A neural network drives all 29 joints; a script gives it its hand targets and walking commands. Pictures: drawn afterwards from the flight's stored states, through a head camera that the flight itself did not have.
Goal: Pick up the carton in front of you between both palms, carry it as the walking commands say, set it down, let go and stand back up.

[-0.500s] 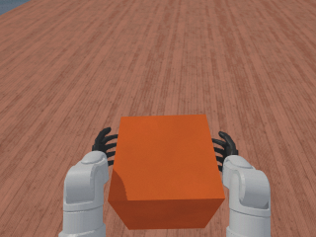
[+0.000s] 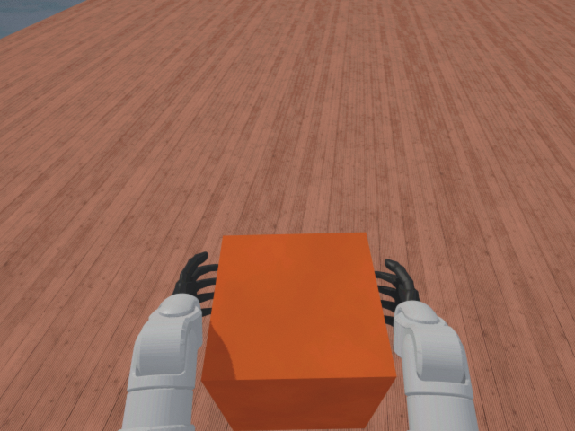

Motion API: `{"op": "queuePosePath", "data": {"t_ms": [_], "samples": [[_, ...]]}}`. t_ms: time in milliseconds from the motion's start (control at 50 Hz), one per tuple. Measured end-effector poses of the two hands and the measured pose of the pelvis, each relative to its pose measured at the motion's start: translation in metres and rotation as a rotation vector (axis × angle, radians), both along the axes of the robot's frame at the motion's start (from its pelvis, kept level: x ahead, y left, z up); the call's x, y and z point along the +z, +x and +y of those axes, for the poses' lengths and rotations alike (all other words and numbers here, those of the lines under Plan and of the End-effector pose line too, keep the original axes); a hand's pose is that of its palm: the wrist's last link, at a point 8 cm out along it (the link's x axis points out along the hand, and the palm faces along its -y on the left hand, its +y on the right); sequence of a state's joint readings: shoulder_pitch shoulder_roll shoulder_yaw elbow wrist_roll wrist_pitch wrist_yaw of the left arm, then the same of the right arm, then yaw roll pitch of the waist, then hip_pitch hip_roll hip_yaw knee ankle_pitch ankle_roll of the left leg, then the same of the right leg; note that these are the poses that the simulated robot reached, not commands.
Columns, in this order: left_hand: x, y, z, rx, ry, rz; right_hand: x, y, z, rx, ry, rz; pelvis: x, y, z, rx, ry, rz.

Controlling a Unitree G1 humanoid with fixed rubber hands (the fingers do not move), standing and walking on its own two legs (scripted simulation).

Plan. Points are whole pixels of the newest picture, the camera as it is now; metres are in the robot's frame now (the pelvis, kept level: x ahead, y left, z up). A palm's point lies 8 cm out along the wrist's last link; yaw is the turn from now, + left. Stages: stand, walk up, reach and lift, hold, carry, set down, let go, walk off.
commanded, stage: carry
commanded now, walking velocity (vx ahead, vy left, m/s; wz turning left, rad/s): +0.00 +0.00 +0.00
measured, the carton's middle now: (296, 336) +0.27 +0.00 -0.03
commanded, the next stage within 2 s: hold in 1.00 s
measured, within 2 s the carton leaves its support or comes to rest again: neither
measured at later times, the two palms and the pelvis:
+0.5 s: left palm (180, 318) +0.26 +0.16 +0.05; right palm (403, 328) +0.25 -0.14 +0.04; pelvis -0.04 +0.01 +0.00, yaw +0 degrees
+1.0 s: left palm (172, 327) +0.24 +0.17 +0.05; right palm (397, 336) +0.24 -0.13 +0.04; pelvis -0.05 +0.02 +0.00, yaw +0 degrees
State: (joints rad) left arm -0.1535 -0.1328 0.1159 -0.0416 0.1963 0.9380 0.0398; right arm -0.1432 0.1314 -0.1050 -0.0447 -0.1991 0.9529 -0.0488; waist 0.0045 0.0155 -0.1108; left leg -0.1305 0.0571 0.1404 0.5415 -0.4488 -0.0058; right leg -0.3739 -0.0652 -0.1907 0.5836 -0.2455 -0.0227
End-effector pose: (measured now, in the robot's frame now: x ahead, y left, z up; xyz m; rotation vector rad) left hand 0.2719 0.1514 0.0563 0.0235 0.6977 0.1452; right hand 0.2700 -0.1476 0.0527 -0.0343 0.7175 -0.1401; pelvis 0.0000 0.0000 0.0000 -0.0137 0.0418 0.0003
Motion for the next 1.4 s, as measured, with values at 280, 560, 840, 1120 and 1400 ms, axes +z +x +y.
{"op": "queuePosePath", "data": {"t_ms": [280, 560, 840, 1120, 1400], "samples": [[-0.013, -0.004, 0.003, -0.015, 0.017, -0.041, -0.013, -0.006, 0.003, 0.013, -0.02, -0.041, 0.003, -0.031, 0.004, -0.003, 0.011, -0.021], [-0.009, -0.021, 0.007, -0.015, 0.016, -0.047, -0.011, -0.023, 0.007, 0.007, -0.015, -0.046, 0.003, -0.043, 0.009, -0.001, 0.011, -0.022], [-0.009, -0.027, 0.012, -0.011, 0.015, -0.05, -0.01, -0.028, 0.012, 0.01, -0.014, -0.048, 0.002, -0.049, 0.013, 0.001, 0.011, -0.024], [-0.007, -0.041, 0.024, 0.014, 0.029, -0.041, -0.011, -0.033, 0.024, 0.053, -0.016, -0.041, 0.012, -0.053, 0.014, 0.077, 0.006, -0.111], [0.002, -0.069, 0.036, 0.179, 0.04, -0.046, -0.005, -0.014, 0.041, 0.203, -0.001, -0.048, 0.015, -0.057, -0.016, 0.182, 0.024, -0.157]]}}
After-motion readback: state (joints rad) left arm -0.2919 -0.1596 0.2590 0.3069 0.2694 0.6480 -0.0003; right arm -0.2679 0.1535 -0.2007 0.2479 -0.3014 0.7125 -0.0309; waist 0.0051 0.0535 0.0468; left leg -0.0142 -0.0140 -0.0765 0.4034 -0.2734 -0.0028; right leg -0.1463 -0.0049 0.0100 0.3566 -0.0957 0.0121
